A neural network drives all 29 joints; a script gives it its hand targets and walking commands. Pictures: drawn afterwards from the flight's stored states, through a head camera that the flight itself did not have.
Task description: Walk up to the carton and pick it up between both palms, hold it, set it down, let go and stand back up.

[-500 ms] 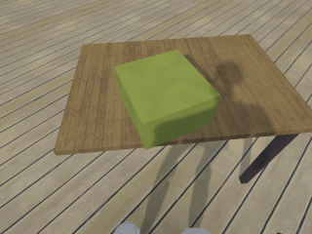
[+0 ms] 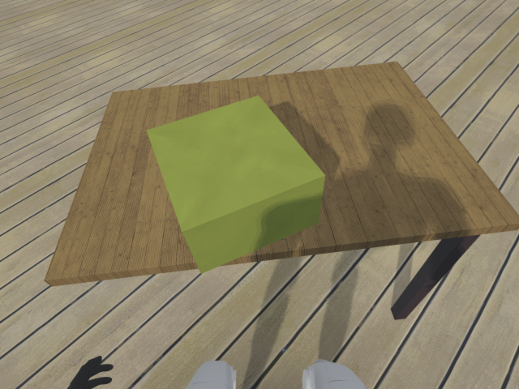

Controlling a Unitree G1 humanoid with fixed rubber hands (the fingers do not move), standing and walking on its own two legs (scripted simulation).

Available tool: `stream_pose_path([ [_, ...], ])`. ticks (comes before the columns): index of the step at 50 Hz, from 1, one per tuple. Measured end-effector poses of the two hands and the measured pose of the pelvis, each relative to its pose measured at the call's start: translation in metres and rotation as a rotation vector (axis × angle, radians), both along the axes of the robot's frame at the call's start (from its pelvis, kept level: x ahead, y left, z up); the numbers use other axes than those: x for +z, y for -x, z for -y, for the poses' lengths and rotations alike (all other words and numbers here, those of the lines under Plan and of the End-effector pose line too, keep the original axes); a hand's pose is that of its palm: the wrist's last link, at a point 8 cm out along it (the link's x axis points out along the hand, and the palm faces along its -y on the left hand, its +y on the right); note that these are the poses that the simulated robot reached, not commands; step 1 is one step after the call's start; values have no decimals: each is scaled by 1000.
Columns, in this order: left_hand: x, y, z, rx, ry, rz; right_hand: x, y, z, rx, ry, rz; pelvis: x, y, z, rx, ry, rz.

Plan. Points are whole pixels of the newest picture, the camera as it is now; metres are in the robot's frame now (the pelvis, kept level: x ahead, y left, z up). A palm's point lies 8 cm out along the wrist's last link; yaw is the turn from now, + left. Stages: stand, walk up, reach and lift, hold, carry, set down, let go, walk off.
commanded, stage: walk up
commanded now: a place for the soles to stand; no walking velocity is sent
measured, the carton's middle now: (232, 176) +0.50 +0.08 +0.00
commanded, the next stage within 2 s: none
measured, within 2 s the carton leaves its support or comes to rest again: neither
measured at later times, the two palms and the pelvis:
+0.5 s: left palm out of the picture +0.09 +0.34 -0.09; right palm out of the picture +0.09 -0.30 -0.10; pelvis +0.00 +0.01 +0.00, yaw +4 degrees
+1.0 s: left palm out of the picture +0.07 +0.36 -0.09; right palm out of the picture +0.11 -0.27 -0.10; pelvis +0.00 +0.03 +0.00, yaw +5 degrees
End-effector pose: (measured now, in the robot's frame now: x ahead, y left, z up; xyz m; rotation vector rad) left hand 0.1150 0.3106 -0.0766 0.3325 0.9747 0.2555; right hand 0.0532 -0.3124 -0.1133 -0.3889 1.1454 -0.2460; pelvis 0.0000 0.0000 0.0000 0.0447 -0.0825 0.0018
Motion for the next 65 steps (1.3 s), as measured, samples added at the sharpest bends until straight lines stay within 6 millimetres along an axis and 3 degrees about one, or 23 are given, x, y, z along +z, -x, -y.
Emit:
stream_pose_path([
  [7,-1,9,-10,40,-8,0,0,-6,-2,23,5,-22,-1,0,-2,26,17,-6],
  [14,-16,25,-34,70,14,-32,6,-8,-17,61,37,-45,-5,3,-18,64,42,-17],
  [19,-18,27,-37,67,20,-61,13,-9,-18,62,48,-48,-1,2,-21,65,45,-21],
  [25,-17,28,-29,66,6,-74,13,-33,-10,72,40,-3,-1,-1,-10,61,32,-25],
  [32,-13,34,-30,78,9,-59,11,-57,-25,104,19,34,1,-1,-18,83,28,-25],
  [36,-17,37,-39,77,20,-71,11,-55,-37,114,15,27,0,0,-30,89,37,-25],
  [41,-16,39,-45,84,12,-81,15,-54,-34,111,26,28,1,1,-28,85,39,-25],
  [53,-17,41,-46,68,22,-86,17,-59,-40,120,22,44,1,2,-33,88,42,-24],
  [60,-15,40,-41,66,17,-73,18,-59,-33,116,22,56,2,4,-26,82,39,-21],
  [65,-14,44,-45,65,13,-56,17,-57,-41,130,2,57,2,8,-32,91,39,-16],
])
